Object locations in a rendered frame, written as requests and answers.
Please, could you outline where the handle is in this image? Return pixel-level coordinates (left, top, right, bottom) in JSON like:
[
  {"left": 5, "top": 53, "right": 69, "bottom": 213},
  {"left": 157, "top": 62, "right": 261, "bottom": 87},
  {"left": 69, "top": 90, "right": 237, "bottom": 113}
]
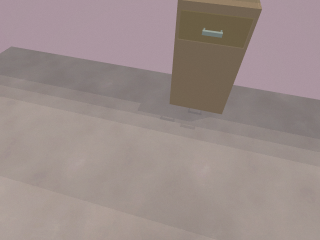
[{"left": 202, "top": 28, "right": 223, "bottom": 38}]

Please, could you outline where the cabinet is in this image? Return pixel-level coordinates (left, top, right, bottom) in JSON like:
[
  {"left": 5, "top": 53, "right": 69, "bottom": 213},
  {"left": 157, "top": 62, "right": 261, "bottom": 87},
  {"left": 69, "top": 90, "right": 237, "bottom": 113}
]
[{"left": 169, "top": 0, "right": 262, "bottom": 115}]

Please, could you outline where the drawer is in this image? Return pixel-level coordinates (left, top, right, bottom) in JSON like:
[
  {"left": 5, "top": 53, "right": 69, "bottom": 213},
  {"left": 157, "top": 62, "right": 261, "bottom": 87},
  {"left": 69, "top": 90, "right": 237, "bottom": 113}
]
[{"left": 178, "top": 9, "right": 254, "bottom": 48}]

